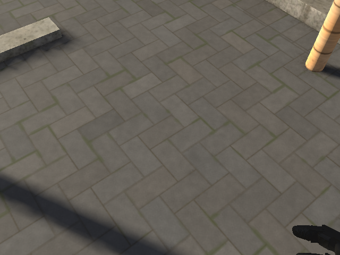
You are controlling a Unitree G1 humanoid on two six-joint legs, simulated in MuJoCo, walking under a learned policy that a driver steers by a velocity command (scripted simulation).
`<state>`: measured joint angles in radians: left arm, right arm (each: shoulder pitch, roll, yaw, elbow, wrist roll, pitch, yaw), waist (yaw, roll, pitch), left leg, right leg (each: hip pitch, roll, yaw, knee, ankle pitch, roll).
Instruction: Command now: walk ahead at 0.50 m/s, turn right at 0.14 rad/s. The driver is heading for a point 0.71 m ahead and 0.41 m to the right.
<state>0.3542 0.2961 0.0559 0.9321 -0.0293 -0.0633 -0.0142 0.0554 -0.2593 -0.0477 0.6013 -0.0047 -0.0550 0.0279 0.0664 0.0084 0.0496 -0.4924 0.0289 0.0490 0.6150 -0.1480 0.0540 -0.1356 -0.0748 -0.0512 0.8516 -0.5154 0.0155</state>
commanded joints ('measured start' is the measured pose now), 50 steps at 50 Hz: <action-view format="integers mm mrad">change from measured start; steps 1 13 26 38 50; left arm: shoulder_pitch -86 -211 68 -69 99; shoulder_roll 145 21 291 153 69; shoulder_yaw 24 14 103 62 19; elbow -122 -154 -213 -251 -298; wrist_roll -33 8 9 6 -12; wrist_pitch -44 23 18 2 10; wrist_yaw -7 -15 -22 26 31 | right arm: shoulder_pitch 348 191 253 -30 316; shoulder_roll -190 -134 -84 -74 -239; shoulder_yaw -66 -63 -27 -22 -87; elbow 36 123 86 26 84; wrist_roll -3 -13 13 -9 -1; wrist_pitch -10 -58 -60 -49 -75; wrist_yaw -14 -42 -43 -32 -13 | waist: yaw -191 -79 31 -26 -131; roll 133 45 -203 -73 286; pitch -264 7 -437 -57 -378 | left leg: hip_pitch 725 377 -239 -64 855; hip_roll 358 219 -87 18 405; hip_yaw -493 75 -105 -94 -861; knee -266 -498 821 81 -297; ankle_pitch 35 190 -478 156 -353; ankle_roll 213 117 -99 -121 223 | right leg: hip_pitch -641 -548 536 -135 -628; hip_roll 2 -56 -265 -5 131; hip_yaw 142 113 936 291 235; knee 472 -8 -533 -608 403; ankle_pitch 3 561 169 550 -75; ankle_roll -32 -3 -476 -255 -39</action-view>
